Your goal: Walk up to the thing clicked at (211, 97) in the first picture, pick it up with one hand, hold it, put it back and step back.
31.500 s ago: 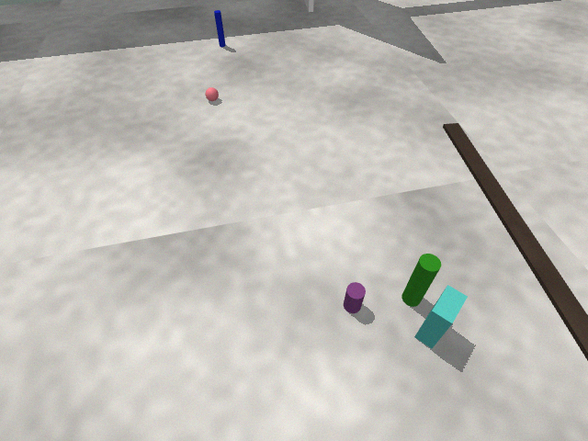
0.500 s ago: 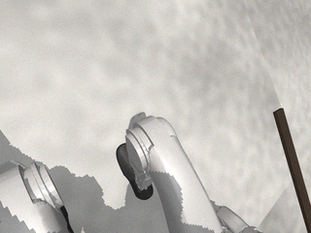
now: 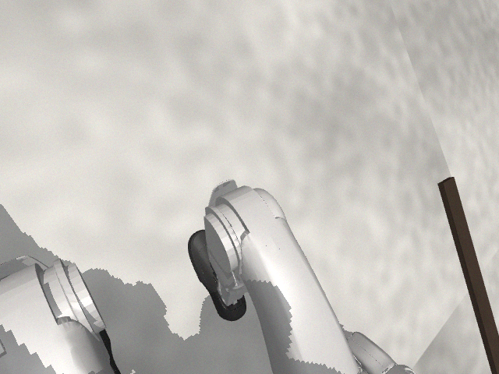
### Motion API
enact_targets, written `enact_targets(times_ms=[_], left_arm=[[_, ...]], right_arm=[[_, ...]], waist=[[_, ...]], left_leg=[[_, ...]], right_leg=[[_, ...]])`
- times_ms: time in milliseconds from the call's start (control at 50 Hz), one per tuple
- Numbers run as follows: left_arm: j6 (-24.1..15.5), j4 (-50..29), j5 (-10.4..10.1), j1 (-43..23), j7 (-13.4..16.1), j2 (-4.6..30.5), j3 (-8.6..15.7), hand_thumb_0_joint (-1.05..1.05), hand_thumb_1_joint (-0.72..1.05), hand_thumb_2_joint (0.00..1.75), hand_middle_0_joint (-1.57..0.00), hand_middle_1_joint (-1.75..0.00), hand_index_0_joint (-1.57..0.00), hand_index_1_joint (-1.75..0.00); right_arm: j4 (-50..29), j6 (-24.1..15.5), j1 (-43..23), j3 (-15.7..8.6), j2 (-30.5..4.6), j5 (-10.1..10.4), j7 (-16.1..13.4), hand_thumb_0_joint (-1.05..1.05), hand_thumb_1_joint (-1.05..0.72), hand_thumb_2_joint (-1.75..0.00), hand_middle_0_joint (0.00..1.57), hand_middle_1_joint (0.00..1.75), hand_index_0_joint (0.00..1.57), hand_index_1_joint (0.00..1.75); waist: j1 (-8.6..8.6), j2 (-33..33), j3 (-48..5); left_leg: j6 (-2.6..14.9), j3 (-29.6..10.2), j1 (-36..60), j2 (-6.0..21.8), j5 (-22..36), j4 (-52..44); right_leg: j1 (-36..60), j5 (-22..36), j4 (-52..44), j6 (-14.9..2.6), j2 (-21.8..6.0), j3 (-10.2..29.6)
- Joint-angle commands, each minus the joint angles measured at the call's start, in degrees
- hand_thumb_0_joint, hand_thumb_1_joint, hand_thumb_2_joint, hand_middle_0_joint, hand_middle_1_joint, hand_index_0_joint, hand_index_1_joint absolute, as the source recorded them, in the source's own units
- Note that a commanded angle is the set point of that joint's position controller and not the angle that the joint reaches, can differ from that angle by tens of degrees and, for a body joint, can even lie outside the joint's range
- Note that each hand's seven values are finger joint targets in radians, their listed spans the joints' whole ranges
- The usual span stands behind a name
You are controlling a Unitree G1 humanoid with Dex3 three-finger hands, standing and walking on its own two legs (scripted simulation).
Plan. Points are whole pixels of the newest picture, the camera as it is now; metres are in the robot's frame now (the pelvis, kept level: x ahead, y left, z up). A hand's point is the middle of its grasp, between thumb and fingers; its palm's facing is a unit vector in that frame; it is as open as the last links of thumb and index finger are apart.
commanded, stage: settle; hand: left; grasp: from above
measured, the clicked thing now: out of the picture +0.48 +0.31 -0.28
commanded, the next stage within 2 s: lift in 0.76 s
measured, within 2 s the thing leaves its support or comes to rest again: leaves its support in 0.08 s
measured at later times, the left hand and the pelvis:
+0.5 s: hand out of the picture +0.46 +0.33 -0.16, palm faces -0.43 -0.11 -0.90, open 10.3 cm; pelvis +0.01 +0.00 +0.02, yaw +4 degrees
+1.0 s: hand out of the picture +0.46 +0.32 -0.10, palm faces -0.44 -0.11 -0.89, open 10.2 cm; pelvis +0.00 -0.01 +0.04, yaw +7 degrees
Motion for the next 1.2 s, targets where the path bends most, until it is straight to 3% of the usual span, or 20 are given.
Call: enact_targets(times_ms=[0, 120, 140, 220, 260, 300, 320, 420, 580, 660, 760, 780, 800, 880, 900, 920, 960, 1080, 1160, 1180], left_arm=[[0.3, -11.2, -0.8, -15.2, 1.6, 13.5, 2.6, 0.00, 0.56, 0.83, -0.92, -0.84, -0.94, -0.82], [1.5, -16.5, -1.2, -13.1, -0.2, 9.7, 2.8, 0.00, 0.62, 0.85, -0.97, -0.81, -0.99, -0.80], [1.7, -18.4, -1.7, -13.5, -1.2, 7.4, 1.6, 0.00, 0.62, 0.83, -0.97, -0.81, -0.99, -0.79], [3.3, -23.4, -2.1, -11.5, -4.2, 7.2, 3.5, 0.00, 0.66, 0.86, -1.00, -0.82, -1.02, -0.80], [4.2, -22.6, -3.1, -10.8, -6.2, 0.1, 0.1, 0.00, 0.72, 0.86, -1.04, -0.83, -1.06, -0.81], [4.7, -25.0, -3.5, -10.8, -8.0, -1.6, -1.4, 0.00, 0.74, 0.84, -1.05, -0.83, -1.07, -0.80], [5.0, -23.5, -4.0, -9.6, -8.9, -0.1, -0.3, 0.00, 0.75, 0.83, -1.05, -0.82, -1.08, -0.80], [4.3, -27.7, -4.6, -12.6, -13.4, -4.1, -2.3, 0.00, 0.76, 0.84, -1.08, -0.81, -1.10, -0.79], [1.8, -30.3, -3.0, -16.5, -14.8, -0.7, -1.3, 0.00, 0.69, 0.81, -1.05, -0.75, -1.06, -0.75], [1.8, -29.0, -2.6, -16.6, -14.9, -1.6, -1.6, 0.00, 0.70, 0.83, -1.05, -0.76, -1.06, -0.75], [2.2, -29.2, -3.2, -16.6, -15.5, -0.9, -1.0, 0.00, 0.72, 0.89, -1.07, -0.78, -1.07, -0.78], [2.3, -29.4, -3.4, -16.5, -15.7, -1.0, -1.2, 0.00, 0.71, 0.81, -1.07, -0.82, -1.09, -0.79], [2.6, -28.2, -3.4, -14.7, -16.2, -2.0, -1.3, 0.00, 0.63, 0.81, -0.99, -0.74, -1.01, -0.71], [3.2, -30.7, -5.3, -14.3, -18.4, -2.1, -1.4, 0.00, 0.59, 0.80, -0.94, -0.72, -0.95, -0.71], [3.2, -33.0, -5.7, -15.2, -19.0, -1.1, -1.1, 0.00, 0.60, 0.77, -0.99, -0.80, -1.01, -0.78], [3.5, -32.2, -6.0, -13.8, -19.6, -1.3, -0.8, 0.00, 0.57, 0.79, -0.91, -0.74, -0.93, -0.72], [3.5, -34.0, -6.8, -13.3, -21.1, -2.9, -1.7, 0.00, 0.63, 0.76, -0.96, -0.83, -1.00, -0.79], [3.4, -42.6, -7.9, -10.2, -22.5, -2.3, -0.3, 0.00, 0.69, 0.81, -0.97, -0.89, -1.02, -0.84], [3.4, -45.1, -8.2, -8.6, -23.8, -4.6, -1.3, 0.00, 0.63, 0.82, -0.95, -0.87, -0.99, -0.83], [3.7, -44.5, -8.0, -6.2, -24.2, -3.5, -0.7, 0.00, 0.62, 0.81, -0.94, -0.86, -0.98, -0.82]], right_arm=[[1.5, 0.7, 11.9, -7.6, -19.9, 0.8, -0.8, 0.00, -0.92, -0.91, 0.20, 0.30, 0.20, 0.30], [2.4, 1.5, 13.0, -10.1, -18.1, 1.5, -0.6, 0.00, -0.91, -0.90, 0.20, 0.30, 0.20, 0.30], [2.3, 1.4, 12.4, -10.8, -18.0, 2.0, -0.7, 0.00, -0.91, -0.90, 0.20, 0.30, 0.20, 0.30], [3.9, 2.7, 14.4, -13.3, -17.9, 3.1, -0.3, 0.00, -0.91, -0.90, 0.20, 0.30, 0.20, 0.30], [3.9, 3.5, 14.1, -14.0, -16.6, 3.9, 0.0, 0.00, -0.91, -0.90, 0.20, 0.30, 0.20, 0.30], [3.5, 4.2, 13.9, -14.5, -16.0, 4.4, -0.1, 0.00, -0.91, -0.90, 0.20, 0.30, 0.20, 0.30], [4.3, 4.8, 14.2, -15.1, -16.3, 4.8, -0.3, 0.00, -0.91, -0.90, 0.20, 0.30, 0.20, 0.30], [3.0, 7.0, 14.7, -16.3, -16.0, 5.7, -1.1, 0.00, -0.91, -0.91, 0.20, 0.30, 0.20, 0.30], [1.9, 9.2, 13.3, -16.9, -13.8, 6.4, -3.7, 0.00, -0.91, -0.90, 0.20, 0.30, 0.20, 0.30], [2.1, 9.7, 13.7, -16.9, -12.9, 6.3, -4.6, 0.00, -0.91, -0.90, 0.20, 0.30, 0.20, 0.30], [2.2, 10.2, 14.1, -17.1, -12.6, 6.6, -5.7, 0.00, -0.91, -0.90, 0.20, 0.30, 0.20, 0.30], [2.2, 10.5, 13.9, -17.0, -12.4, 6.7, -5.9, 0.00, -0.94, -0.92, 0.20, 0.30, 0.20, 0.30], [2.1, 10.7, 14.5, -17.2, -12.3, 6.9, -5.9, 0.00, -0.89, -0.89, 0.20, 0.30, 0.20, 0.30], [1.7, 11.6, 14.4, -17.9, -11.6, 7.4, -6.6, 0.00, -0.89, -0.89, 0.20, 0.30, 0.20, 0.30], [1.6, 11.9, 14.3, -18.0, -11.7, 7.6, -6.7, 0.00, -0.94, -0.91, 0.20, 0.30, 0.20, 0.30], [1.6, 12.1, 14.7, -18.4, -12.1, 7.8, -7.0, 0.00, -0.89, -0.89, 0.20, 0.30, 0.20, 0.30], [1.1, 12.7, 14.6, -18.7, -11.8, 8.1, -7.4, 0.00, -0.92, -0.91, 0.20, 0.30, 0.20, 0.30], [0.2, 14.2, 14.6, -20.2, -10.9, 9.8, -8.1, 0.00, -0.92, -0.91, 0.20, 0.30, 0.20, 0.30], [0.1, 14.9, 14.5, -20.8, -10.3, 10.3, -8.7, 0.00, -0.92, -0.91, 0.20, 0.30, 0.20, 0.30], [0.0, 15.1, 14.2, -21.2, -10.7, 10.6, -8.9, 0.00, -0.92, -0.91, 0.20, 0.30, 0.20, 0.30]], waist=[[-1.40, 34.2, -39.7], [-0.23, 35.0, -44.0], [0.56, 34.8, -44.0], [3.17, 37.9, -47.8], [2.59, 35.7, -48.1], [3.37, 33.0, -47.7], [3.95, 31.4, -46.9], [4.19, 28.9, -46.2], [6.24, 27.6, -51.1], [5.75, 26.1, -50.7], [6.58, 25.5, -53.0], [6.91, 25.9, -53.1], [6.67, 24.9, -53.0], [7.98, 23.9, -55.8], [8.42, 24.3, -56.8], [8.57, 23.9, -55.1], [8.41, 23.5, -53.7], [11.98, 26.4, -61.5], [11.47, 24.2, -58.1], [12.75, 23.5, -58.0]], left_leg=[[-0.18, 6.0, 30.9, 2.2, 10.9, -17.0], [0.20, 7.6, 30.5, 1.8, 11.2, -17.5], [0.09, 7.6, 30.5, 1.6, 11.4, -17.5], [-0.68, 7.1, 34.9, 1.5, 15.6, -19.0], [-0.17, 8.1, 33.2, 1.3, 15.0, -19.0], [0.53, 9.0, 30.0, 0.8, 13.8, -19.6], [0.75, 9.1, 28.9, 0.7, 12.8, -19.8], [0.40, 8.2, 30.3, 0.0, 11.2, -22.1], [0.88, 10.5, 30.4, -0.9, 7.9, -22.9], [1.23, 12.0, 29.6, -1.1, 8.7, -22.6], [1.49, 12.7, 29.2, -1.2, 10.1, -23.1], [1.51, 12.9, 29.2, -1.2, 10.3, -23.3], [1.42, 12.6, 30.1, -1.2, 10.9, -23.8], [1.84, 13.3, 30.2, -1.2, 10.3, -24.9], [1.85, 13.5, 30.2, -1.2, 10.1, -25.0], [1.82, 13.6, 30.3, -1.4, 9.9, -25.4], [1.73, 13.4, 30.5, -1.3, 8.8, -26.4], [1.45, 13.5, 37.8, -1.2, 12.6, -30.1], [1.78, 13.1, 37.9, -1.3, 10.4, -32.5], [1.73, 12.5, 39.4, -1.1, 9.7, -33.4]], right_leg=[[19.8, 11.6, -9.6, -5.83, 1.2, -7.6], [21.2, 12.1, -10.9, -5.94, 1.2, -6.5], [19.2, 11.9, -10.8, -6.16, 1.0, -6.5], [15.5, 13.0, -9.1, -6.77, 0.3, -6.3], [16.2, 13.2, -10.1, -6.69, 0.5, -5.7], [17.4, 12.9, -11.5, -6.40, 0.5, -4.8], [16.9, 12.1, -11.7, -6.45, 0.4, -4.5], [14.5, 9.5, -12.4, -7.11, -0.6, -3.9], [17.6, 6.3, -14.0, -6.80, -0.7, -2.1], [19.1, 6.8, -15.3, -6.66, -0.8, -1.5], [20.7, 7.8, -16.0, -6.62, -1.1, -1.0], [21.0, 8.0, -16.2, -6.67, -1.2, -1.0], [21.2, 8.4, -16.2, -6.67, -1.3, -1.3], [24.7, 8.1, -17.8, -6.34, -1.2, -0.2], [24.7, 7.8, -17.8, -6.44, -1.3, -0.1], [23.9, 7.2, -18.7, -6.71, -1.4, 0.0], [23.2, 5.8, -19.4, -6.97, -1.5, -0.1], [26.2, 9.6, -20.1, -6.89, -2.0, 0.7], [25.8, 7.8, -22.6, -6.96, -2.1, 1.1], [25.1, 7.0, -22.9, -7.02, -2.1, 1.1]])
